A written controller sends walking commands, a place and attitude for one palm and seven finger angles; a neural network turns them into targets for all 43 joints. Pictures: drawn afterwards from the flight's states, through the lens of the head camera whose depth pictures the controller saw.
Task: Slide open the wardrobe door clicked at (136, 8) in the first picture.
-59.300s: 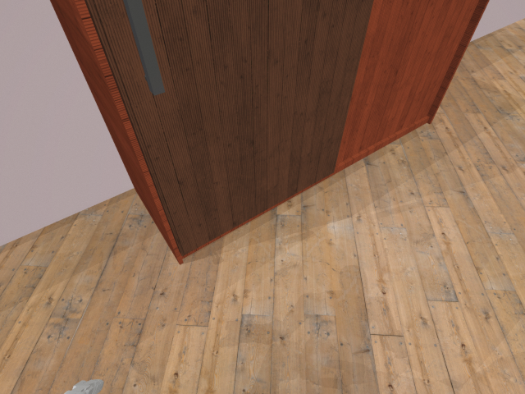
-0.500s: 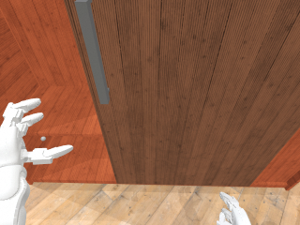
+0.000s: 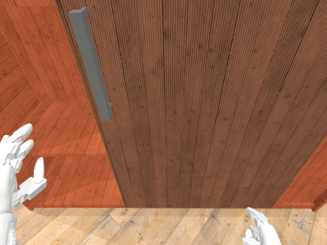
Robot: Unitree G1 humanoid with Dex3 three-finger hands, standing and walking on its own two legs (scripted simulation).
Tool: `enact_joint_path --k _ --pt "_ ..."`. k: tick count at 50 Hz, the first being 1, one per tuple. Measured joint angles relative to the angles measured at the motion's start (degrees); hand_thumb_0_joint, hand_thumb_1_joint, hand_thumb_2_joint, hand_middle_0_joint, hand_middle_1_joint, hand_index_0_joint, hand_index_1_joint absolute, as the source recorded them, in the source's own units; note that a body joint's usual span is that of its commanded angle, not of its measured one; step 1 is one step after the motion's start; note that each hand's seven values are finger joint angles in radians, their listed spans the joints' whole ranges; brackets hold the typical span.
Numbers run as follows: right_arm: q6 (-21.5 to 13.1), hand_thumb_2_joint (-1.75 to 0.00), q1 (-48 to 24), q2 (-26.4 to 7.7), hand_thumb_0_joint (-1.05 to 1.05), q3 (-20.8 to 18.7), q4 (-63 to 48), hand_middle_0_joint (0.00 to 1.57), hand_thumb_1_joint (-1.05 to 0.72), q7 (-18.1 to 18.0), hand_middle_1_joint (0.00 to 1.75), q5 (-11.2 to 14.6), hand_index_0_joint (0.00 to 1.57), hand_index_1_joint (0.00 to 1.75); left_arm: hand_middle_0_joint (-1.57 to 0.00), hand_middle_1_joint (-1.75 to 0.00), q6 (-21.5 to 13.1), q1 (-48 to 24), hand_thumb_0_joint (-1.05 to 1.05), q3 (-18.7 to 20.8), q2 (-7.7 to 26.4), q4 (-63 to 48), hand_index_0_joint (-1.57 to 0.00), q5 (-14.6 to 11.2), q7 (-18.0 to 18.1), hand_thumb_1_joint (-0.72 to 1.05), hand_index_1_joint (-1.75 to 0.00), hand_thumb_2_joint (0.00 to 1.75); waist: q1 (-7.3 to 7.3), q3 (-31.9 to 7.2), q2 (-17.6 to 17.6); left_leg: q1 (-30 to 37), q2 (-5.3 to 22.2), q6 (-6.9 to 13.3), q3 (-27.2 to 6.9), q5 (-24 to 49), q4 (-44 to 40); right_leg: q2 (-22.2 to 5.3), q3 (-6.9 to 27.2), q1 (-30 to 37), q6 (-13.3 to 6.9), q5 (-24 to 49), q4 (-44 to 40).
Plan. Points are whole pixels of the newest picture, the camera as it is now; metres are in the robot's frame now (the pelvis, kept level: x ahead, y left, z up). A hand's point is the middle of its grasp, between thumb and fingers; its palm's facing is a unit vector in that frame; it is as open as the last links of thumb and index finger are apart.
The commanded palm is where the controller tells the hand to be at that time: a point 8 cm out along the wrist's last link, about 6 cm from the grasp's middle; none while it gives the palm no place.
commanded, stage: draw the hand back to the body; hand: left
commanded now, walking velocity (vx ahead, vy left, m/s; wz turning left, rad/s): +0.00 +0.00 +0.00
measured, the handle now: (97, 70) +0.49 +0.26 +0.22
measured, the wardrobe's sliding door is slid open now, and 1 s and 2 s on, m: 0.60 0.60 0.60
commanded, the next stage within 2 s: step back with the hand held close in 0.28 s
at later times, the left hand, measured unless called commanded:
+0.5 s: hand (41, 173) +0.18 +0.26 +0.17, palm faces +0.47 -0.79 -0.40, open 7.4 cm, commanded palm +0.13 +0.29 +0.17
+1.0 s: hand out of the picture +0.10 +0.32 +0.16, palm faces +0.49 -0.74 -0.47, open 7.4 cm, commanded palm +0.04 +0.35 +0.17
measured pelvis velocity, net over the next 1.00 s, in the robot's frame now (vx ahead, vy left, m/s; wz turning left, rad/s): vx -0.08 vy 0.04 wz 0.06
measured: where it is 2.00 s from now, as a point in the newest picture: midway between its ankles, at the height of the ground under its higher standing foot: outside the picture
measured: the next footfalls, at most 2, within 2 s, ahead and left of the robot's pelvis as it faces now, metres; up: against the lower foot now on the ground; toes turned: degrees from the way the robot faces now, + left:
right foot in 1.64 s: -0.26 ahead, -0.06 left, +0.00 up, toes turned +4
left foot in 1.74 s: -0.20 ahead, +0.25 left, +0.00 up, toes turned +5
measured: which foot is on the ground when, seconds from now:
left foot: down 0.00-1.00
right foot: down 0.00-1.00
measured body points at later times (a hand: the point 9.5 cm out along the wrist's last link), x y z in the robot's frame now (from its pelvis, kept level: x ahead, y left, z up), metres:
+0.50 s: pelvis +0.00 -0.01 +0.00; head -0.03 -0.03 +0.45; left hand +0.15 +0.30 +0.19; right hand +0.19 -0.24 -0.08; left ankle +0.02 +0.09 -0.74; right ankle -0.03 -0.09 -0.74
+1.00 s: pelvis -0.08 +0.04 -0.01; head -0.09 +0.05 +0.44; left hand +0.07 +0.36 +0.18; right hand +0.10 -0.19 -0.08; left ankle +0.02 +0.09 -0.74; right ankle -0.05 -0.09 -0.74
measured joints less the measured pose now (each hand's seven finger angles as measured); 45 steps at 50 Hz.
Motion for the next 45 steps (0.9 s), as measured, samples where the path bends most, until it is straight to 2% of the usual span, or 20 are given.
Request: enact_joint_path --k 7,21,27,34,42,45 --pt "0.1 -0.9 -0.87 0.61 0.02 0.5 0.45 0.2 -0.9 -0.49 0.3 -0.09 0.2 0.3 -0.21 -0.33 0.12 -1.63 0.02 0.2 -0.39 1.23 -0.21 -0.12 0.42 0.85 -0.33 0.88 0.6 0.66 0.13 0.31 0.27 -0.45 -0.57 0.46 -0.37 0.37 -0.52 0.52 -0.49 0.27 -0.51" --pt "0.4 -0.9 -0.1 0.54 0.02 0.16 1.03 0.2 -0.9 -0.39 0.3 -0.17 0.21 0.3 -0.21 -0.31 -0.17 -1.22 0.02 0.08 0.08 0.79 -0.21 -0.18 0.03 0.88 -0.3 0.9 0.02 0.85 0.21 0.89 0.61 -0.86 -0.41 0.63 -0.86 0.73 -0.28 0.88 -0.89 0.34 -0.77" --pt "4.13 -0.9 -0.81 -0.31 0.02 -0.22 -1.24 0.2 -0.9 0.03 0.3 0.27 0.21 0.3 -0.21 -0.3 -3.06 -0.33 0.02 3.02 1.56 -1.18 -0.21 0.94 0.49 0.89 -0.3 0.9 -1.57 -0.82 0.24 -5.11 1.51 -0.61 -0.7 -0.28 2.96 1.36 -0.55 -4.11 -0.33 0.68 0.86" --pt "7.35 -0.9 -1.24 -0.99 0.02 -1.21 -4.37 0.2 -0.9 -0.65 0.3 0.93 0.2 0.3 -0.21 -0.3 -2.93 3.26 0.02 2.35 2.65 -4.11 -0.21 1.04 0.82 0.89 -0.3 0.9 -3.07 -0.85 -0.91 -8.18 0.75 0.74 0.65 0.77 3.68 0.24 0.56 -8.57 0.69 1.0 3.92" --pt "6.74 -0.9 0.72 -0.46 0.01 -0.83 -6.08 0.2 -0.9 -1.26 0.3 0.93 0.2 0.3 -0.21 -0.3 -4.88 4.2 0.02 4.2 4.99 -5.96 -0.21 1.44 1.74 0.88 -0.3 0.9 -3.64 -0.57 -1.99 -11.09 0.02 2.56 0.68 2.53 4.73 -0.56 0.48 -11.38 1.77 2.73 5.18" --pt "5.59 -0.9 1.91 -0.09 0.01 -0.69 -6.07 0.2 -0.9 -1.29 0.3 0.89 0.2 0.3 -0.21 -0.3 -6.08 3.1 0.02 5.07 4.87 -5.34 -0.21 2.47 2.04 0.88 -0.3 0.9 -4.13 -0.37 -1.97 -12.73 -0.72 3.31 -0.38 2.5 5.63 0.26 1.86 -12.81 2.18 1.29 6.7"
